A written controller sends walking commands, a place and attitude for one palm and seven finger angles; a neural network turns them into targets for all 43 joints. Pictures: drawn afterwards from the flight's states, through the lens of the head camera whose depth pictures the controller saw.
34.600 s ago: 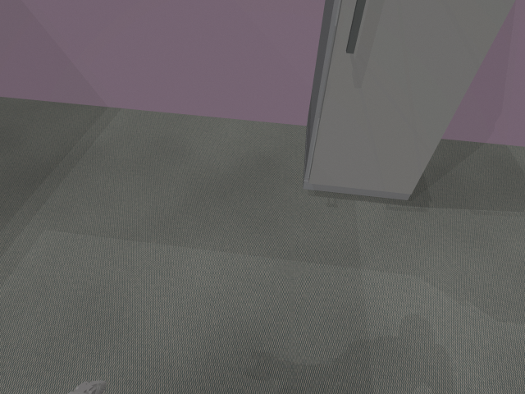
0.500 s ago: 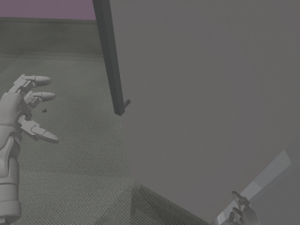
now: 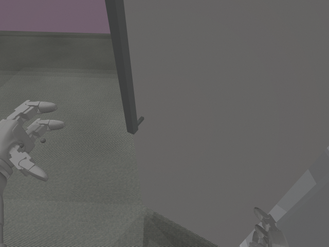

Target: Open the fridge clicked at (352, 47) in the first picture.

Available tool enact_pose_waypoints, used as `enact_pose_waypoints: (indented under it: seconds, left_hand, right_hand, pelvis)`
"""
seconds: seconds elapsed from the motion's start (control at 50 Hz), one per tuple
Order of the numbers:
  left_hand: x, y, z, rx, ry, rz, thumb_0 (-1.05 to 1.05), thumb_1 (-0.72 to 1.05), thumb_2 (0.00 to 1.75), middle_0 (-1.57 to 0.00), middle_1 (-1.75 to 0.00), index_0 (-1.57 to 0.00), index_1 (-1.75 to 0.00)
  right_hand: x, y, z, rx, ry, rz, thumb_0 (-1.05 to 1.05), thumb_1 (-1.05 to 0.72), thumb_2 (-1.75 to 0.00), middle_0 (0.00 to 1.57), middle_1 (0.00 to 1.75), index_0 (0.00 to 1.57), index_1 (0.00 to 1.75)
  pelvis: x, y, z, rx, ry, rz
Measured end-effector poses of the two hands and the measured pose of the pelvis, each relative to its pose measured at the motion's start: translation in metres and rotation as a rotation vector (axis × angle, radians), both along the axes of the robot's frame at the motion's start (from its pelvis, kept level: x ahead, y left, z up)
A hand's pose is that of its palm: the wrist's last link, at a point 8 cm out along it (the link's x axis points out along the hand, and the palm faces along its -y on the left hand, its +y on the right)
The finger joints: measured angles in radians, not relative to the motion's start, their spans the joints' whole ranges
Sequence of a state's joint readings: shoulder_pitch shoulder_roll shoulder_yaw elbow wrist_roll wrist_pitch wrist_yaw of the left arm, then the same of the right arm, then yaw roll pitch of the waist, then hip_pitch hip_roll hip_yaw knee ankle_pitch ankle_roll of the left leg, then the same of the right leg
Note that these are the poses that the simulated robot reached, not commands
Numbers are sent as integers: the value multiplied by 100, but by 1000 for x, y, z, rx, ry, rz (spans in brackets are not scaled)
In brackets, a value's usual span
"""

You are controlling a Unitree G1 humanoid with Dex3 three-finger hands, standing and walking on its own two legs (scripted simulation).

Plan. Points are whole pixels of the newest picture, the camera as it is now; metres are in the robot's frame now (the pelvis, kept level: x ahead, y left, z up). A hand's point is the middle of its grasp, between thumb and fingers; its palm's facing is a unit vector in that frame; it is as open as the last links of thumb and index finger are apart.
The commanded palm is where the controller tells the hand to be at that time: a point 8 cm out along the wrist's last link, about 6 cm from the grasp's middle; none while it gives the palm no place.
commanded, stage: draw the hand back to the body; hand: left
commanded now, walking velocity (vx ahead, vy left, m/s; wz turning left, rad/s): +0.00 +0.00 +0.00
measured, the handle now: (129, 66) +0.46 +0.15 +0.24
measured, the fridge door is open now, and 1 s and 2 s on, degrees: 65 65 65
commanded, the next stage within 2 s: step back with the hand held close in 1.22 s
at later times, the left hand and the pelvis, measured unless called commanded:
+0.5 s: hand (35, 154) +0.23 +0.29 +0.16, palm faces +0.48 -0.82 -0.33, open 12.2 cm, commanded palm +0.18 +0.32 +0.18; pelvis +0.01 +0.01 +0.01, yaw +0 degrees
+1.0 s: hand (30, 172) +0.19 +0.27 +0.17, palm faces +0.52 -0.75 -0.42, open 7.8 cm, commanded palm +0.14 +0.30 +0.18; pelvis +0.02 -0.01 +0.01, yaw +1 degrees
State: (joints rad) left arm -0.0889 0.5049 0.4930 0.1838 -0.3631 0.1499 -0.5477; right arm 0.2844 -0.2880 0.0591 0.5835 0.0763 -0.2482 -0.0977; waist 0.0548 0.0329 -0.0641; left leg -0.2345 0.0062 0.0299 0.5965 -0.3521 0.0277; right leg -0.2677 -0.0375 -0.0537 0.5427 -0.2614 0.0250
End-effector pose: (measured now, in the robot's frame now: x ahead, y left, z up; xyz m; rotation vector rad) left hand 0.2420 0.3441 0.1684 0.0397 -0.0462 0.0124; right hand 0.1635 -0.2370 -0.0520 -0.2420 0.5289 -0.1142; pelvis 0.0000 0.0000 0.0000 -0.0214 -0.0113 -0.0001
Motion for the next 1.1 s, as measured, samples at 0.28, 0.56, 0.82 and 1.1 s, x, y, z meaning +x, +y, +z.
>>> enact_pose_waypoints:
  seconds: [0.28, 0.56, 0.82, 1.1]
  left_hand:
    - [-29, -13, 11, 216, -138, 302, -2, -39, 28, -25, -106, -25, -105]
    - [-56, -24, 18, 371, -160, 475, -1, 8, 51, -23, -78, -23, -78]
    - [-76, -42, 14, 432, -95, 454, 0, 54, 74, -22, -51, -22, -50]
    - [-101, -46, 14, 423, -92, 542, 1, 85, 89, -21, -33, -21, -32]
  right_hand:
    - [26, 49, 10, 15, -42, 142, 2, -90, -89, 21, 30, 21, 30]
    - [0, 28, -26, 8, 167, 41, 2, -90, -89, 21, 30, 21, 30]
    - [25, 11, -13, 22, 97, 13, 2, -91, -89, 20, 30, 21, 30]
    - [37, 12, -11, 23, 68, 60, 2, -91, -89, 20, 30, 21, 30]
  pelvis:
    - [-4, 7, 2, -7, -10, 15]
    - [14, 12, 6, 3, -16, 6]
    - [22, -2, 8, 5, -26, 0]
    - [13, -16, 7, 8, -46, 21]
